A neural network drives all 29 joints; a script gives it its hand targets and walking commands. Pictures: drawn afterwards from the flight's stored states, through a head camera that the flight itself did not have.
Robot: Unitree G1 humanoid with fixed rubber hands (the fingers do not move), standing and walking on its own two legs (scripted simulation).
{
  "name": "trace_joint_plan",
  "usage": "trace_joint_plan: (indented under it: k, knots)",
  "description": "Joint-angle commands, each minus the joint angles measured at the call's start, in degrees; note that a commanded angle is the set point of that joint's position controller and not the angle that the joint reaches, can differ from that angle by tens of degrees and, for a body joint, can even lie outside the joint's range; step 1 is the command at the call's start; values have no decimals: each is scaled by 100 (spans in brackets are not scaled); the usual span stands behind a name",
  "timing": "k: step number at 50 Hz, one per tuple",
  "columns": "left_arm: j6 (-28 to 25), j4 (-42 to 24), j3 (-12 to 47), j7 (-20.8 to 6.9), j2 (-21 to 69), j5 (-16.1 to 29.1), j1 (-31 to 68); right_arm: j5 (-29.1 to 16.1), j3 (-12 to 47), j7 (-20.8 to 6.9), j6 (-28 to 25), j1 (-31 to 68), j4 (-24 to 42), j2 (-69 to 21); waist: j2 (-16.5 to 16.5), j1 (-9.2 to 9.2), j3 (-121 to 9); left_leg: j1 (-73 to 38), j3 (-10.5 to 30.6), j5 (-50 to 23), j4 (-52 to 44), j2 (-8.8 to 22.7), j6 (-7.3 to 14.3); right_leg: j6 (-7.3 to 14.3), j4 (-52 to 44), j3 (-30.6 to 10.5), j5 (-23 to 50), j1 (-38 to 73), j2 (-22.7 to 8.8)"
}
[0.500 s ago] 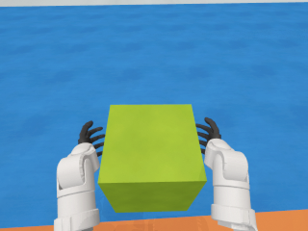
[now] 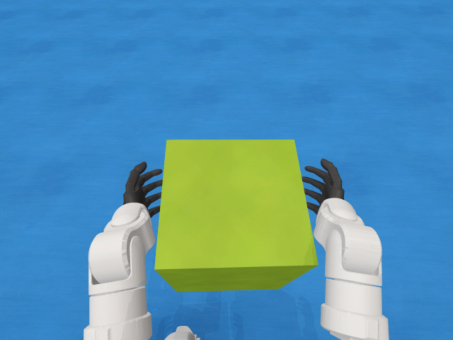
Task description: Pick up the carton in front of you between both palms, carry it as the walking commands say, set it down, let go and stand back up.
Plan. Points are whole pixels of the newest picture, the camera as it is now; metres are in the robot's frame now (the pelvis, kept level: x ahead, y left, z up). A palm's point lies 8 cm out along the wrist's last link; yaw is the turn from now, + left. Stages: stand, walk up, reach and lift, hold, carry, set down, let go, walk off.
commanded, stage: carry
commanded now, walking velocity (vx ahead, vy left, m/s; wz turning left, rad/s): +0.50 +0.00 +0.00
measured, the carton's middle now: (229, 223) +0.34 +0.01 +0.02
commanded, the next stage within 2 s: none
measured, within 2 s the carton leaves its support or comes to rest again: neither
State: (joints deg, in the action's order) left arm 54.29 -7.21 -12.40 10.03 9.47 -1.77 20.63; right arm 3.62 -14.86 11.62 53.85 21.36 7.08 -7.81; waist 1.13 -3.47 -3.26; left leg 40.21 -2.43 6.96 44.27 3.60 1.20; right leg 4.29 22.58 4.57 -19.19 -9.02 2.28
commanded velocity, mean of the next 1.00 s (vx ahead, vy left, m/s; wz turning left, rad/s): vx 0.50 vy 0.00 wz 0.00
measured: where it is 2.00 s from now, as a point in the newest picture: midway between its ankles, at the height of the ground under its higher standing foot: (235, 169)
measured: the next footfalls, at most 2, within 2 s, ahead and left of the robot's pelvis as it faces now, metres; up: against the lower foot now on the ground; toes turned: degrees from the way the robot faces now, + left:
left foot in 0.12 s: +0.23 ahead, +0.11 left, +0.00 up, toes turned +4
right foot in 0.60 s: +0.53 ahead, -0.07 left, -0.05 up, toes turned -3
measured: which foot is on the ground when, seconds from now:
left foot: up 0.00-0.10, down 0.12-0.60, up 0.62-1.00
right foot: down 0.00-0.16, up 0.18-0.58, down 0.60-1.00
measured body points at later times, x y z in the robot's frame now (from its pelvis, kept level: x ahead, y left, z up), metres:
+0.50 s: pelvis +0.29 +0.02 -0.01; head +0.32 +0.04 +0.44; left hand +0.63 +0.17 +0.08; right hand +0.61 -0.14 +0.09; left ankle +0.20 +0.10 -0.74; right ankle +0.45 -0.09 -0.72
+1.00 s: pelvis +0.61 +0.01 -0.06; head +0.66 +0.00 +0.39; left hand +0.94 +0.17 +0.00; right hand +0.95 -0.14 -0.01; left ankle +0.77 +0.13 -0.76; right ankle +0.49 -0.06 -0.79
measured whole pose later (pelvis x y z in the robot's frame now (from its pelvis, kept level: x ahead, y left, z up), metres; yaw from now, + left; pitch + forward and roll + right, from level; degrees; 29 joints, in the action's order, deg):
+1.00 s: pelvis +0.61 +0.01 -0.06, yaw +0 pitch +6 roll +0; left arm 50.6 -3.0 -12.0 10.6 10.0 -1.7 19.7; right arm 4.7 -15.8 10.2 49.9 18.3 5.1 -9.5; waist 0.5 -3.7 -0.9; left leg 39.6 -4.7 3.8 37.2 2.8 2.0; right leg 4.1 23.4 4.0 -23.0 -6.3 2.8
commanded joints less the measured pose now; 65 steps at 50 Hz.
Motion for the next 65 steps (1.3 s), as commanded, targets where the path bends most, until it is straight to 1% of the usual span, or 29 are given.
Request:
trace_joint_plan:
  k: [1,4,6,7,8,9,12,17,19,22,25,28,29,30,31,32,33,34,35,37,42,49,52,53,54,55,56,59,65]
  knots:
    - [-1,-226,3347,27,3612,791,2717,-746,3384,-32,128,2708,83,-3900,-957,-126,-1507,-252,-420,-607,-676,-256,142,497,-190,-694,3791,1471,-1195]
    - [67,-120,3371,30,3696,748,2846,-752,3310,-81,194,2765,-25,-3890,-966,88,-1506,-1200,-606,-337,-1359,-448,349,306,535,-444,4952,1363,-1284]
    - [94,-45,3404,36,3750,710,2879,-714,3212,-79,203,2552,-239,-3873,-753,372,-1937,-2381,-614,-1147,-2234,-552,315,13,1938,-83,4510,1364,-954]
    - [103,-25,3412,36,3831,702,2903,-635,3145,-54,180,2604,-317,-3836,48,531,-2537,-4391,85,-1247,-1749,65,633,-214,3339,-57,3400,-183,-784]
    - [105,-184,3425,11,3956,749,2948,-606,3147,-26,120,2566,-379,-3920,1211,881,-3136,-5875,2390,-192,-1766,1207,1383,-370,4867,-16,1641,-2307,-214]
    - [82,-303,3488,4,4036,872,3284,-664,3161,-54,96,2469,-414,-4146,1526,833,-2720,-5765,3324,-41,-2281,1436,1430,-297,5454,-267,-907,-3394,100]
    - [-70,-163,3249,23,4339,724,3302,-1124,3728,-234,-63,3334,161,-4594,-97,687,-2086,-4555,2393,-278,-2257,1234,1181,-136,4937,-672,-305,-3493,-502]
    - [-206,-299,3279,63,4125,603,3094,-1345,3945,-288,-226,3227,439,-4451,628,667,-1978,-4055,1353,-452,-2594,921,1126,-346,3096,-243,480,-3033,-466]
    - [-194,-451,3298,96,3940,646,3002,-1372,3945,-254,-212,3036,521,-4253,564,802,-1943,-4472,1103,-1071,-2327,730,1054,-298,2457,-202,1667,-3445,-447]
    - [-89,-507,3279,132,3676,618,2729,-1229,3863,-170,-115,2621,439,-3993,336,944,-1595,-4194,684,-640,-2373,400,881,-263,907,-3,2917,-2849,-320]
    - [57,-483,3157,116,3430,586,2707,-1086,3763,-111,4,2514,361,-3798,513,861,-1334,-3856,434,-476,-2141,399,726,-55,262,111,3647,-2053,-352]
    - [174,-281,2946,99,3264,535,2604,-977,3702,-61,136,2742,258,-3783,542,255,-1537,-3698,84,-1282,-784,430,562,159,14,181,3298,-870,-464]
    - [196,-208,2896,90,3271,512,2567,-936,3678,-48,186,2776,192,-3834,79,-35,-1791,-3263,-301,-1305,355,156,438,100,-147,298,3007,156,-367]
    - [213,-55,2783,86,3233,430,2439,-909,3576,-38,255,2858,95,-3755,-818,-183,-1836,-2124,-653,347,1679,-365,279,44,143,-114,3258,1126,-652]
    - [258,184,2657,124,3006,365,2442,-877,3511,-16,338,2881,-128,-3725,-1572,-16,-1627,-696,-362,2347,2561,-734,171,240,780,-1417,5276,1887,-1437]
    - [285,324,2660,200,2803,380,2559,-861,3323,45,392,2793,-347,-3674,-1542,-52,-1997,101,166,2426,3024,-584,166,766,921,-2188,5214,2640,-1952]
    - [246,325,2784,249,2942,518,2713,-848,3215,81,405,2764,-289,-3669,-1793,-167,-2385,809,292,2521,3614,-392,129,1433,380,-3338,2066,2628,-2454]
    - [244,283,2887,236,3358,598,2806,-760,3091,119,419,2897,-247,-3769,-1166,-73,-2123,896,489,2202,3379,-76,182,1343,-12,-3665,544,1925,-2296]
    - [213,173,3011,167,3720,759,3129,-722,3030,117,386,3063,-312,-3991,-632,15,-1951,770,507,1897,3100,-27,152,1301,-191,-3522,422,1289,-2218]
    - [103,-12,3300,-2,4295,1019,3709,-701,3045,28,257,3295,-386,-4433,-366,69,-1804,446,478,1552,2607,114,88,1194,-282,-3073,505,557,-2080]
    - [-261,58,3669,-257,4772,1182,3738,-692,3408,-139,-195,3272,-358,-4849,-564,-31,-1858,772,155,725,1551,167,-55,1047,-165,-1856,2461,1009,-1600]
    - [-511,-11,3669,-176,4476,957,2815,-786,3690,-165,-475,2744,70,-4574,-760,-117,-1672,-311,-662,-626,-1203,-376,96,420,-114,-730,4669,1788,-1133]
    - [-493,-227,3606,-54,4142,862,2577,-937,3743,-125,-454,2591,311,-4238,-996,333,-2164,-2268,-1036,-1009,-2160,-711,278,42,1058,-164,6037,1780,-1034]
    - [-462,-295,3589,-6,3977,807,2575,-911,3699,-105,-424,2434,298,-4097,-795,606,-2565,-3615,-853,-1075,-2262,-460,311,-132,2020,67,5196,1104,-924]
    - [-414,-403,3578,48,3840,764,2591,-862,3634,-96,-380,2248,305,-3955,-117,691,-2916,-4987,546,-1621,-1771,654,420,-269,3060,10,3042,-130,-812]
    - [-333,-361,3526,64,3899,765,2262,-843,3599,-34,-333,2312,323,-3762,1376,575,-3537,-6747,3055,-1971,-1752,2156,1551,-492,4608,-222,-575,-2259,-35]
    - [-291,-558,3492,104,3715,829,2356,-949,3657,-28,-288,1975,246,-3908,1218,659,-3351,-6691,3450,-1611,-2172,1967,1660,-404,5347,-499,-1053,-3053,76]
    - [-188,-783,3477,109,3977,869,2226,-1220,3963,-157,-190,2088,835,-4166,81,529,-2353,-5459,2011,-2007,-2502,1558,1059,-346,4490,-596,-316,-3238,-541]
    - [190,-1416,3736,-11,4222,806,902,-1418,4195,-376,230,1000,1692,-4334,623,452,-1907,-4878,684,-2011,-3091,1161,764,-574,2562,-5,455,-2802,-608]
